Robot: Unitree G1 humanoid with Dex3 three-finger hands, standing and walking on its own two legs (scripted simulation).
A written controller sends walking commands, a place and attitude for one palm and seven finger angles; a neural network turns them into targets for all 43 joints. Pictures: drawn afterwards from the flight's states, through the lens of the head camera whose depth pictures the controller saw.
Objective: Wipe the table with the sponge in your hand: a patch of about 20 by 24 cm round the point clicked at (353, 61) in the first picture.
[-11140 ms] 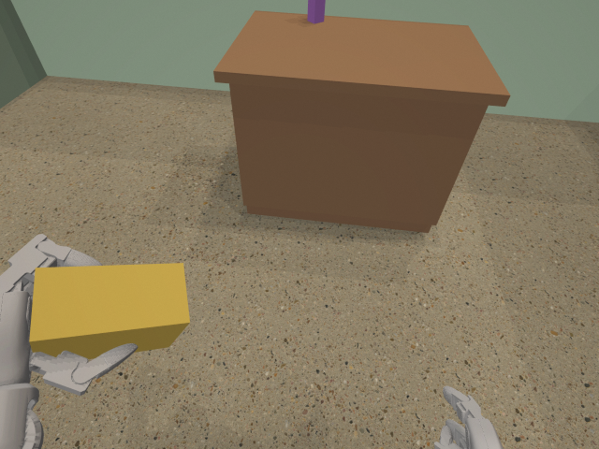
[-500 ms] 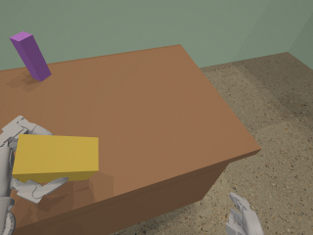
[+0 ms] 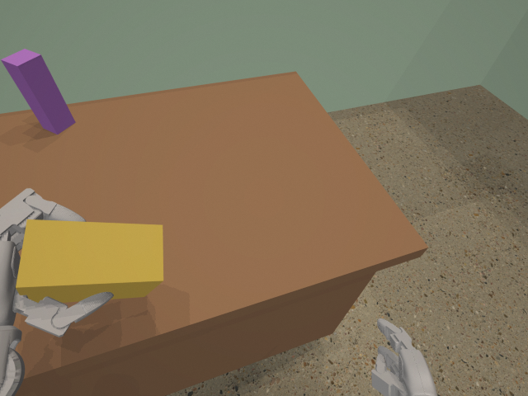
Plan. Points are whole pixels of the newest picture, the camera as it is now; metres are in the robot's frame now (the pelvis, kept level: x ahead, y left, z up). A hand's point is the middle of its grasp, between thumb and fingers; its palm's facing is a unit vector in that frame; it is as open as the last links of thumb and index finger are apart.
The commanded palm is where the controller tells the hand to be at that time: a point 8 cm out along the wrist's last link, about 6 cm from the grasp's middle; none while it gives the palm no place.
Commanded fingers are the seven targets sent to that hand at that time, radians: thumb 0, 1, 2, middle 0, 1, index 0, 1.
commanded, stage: shuffle to correct the standing spot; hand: left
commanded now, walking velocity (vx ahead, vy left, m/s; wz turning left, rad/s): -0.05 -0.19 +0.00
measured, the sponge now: (116, 264) +0.24 +0.20 +0.12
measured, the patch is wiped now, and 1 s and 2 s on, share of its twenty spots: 0.00 0.00 0.00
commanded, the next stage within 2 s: come to a stop and stand still in 0.24 s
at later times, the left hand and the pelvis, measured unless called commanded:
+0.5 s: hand (105, 271) +0.22 +0.20 +0.15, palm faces +0.32 -0.86 -0.40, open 10.7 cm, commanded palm +0.16 +0.24 +0.17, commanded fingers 0.00 0.10 1.30 -1.20 -1.60 -1.20 -1.60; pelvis +0.00 -0.04 -0.01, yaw +1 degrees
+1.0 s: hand (33, 265) +0.22 +0.28 +0.15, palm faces +0.37 -0.85 -0.38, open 10.7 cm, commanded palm +0.15 +0.30 +0.17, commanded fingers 0.00 0.10 1.30 -1.20 -1.60 -1.20 -1.60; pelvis +0.00 +0.02 +0.00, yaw +1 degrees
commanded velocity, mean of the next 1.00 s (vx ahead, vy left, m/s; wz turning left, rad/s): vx -0.01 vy -0.06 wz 0.00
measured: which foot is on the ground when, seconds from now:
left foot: down 0.00-1.00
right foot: down 0.00-1.00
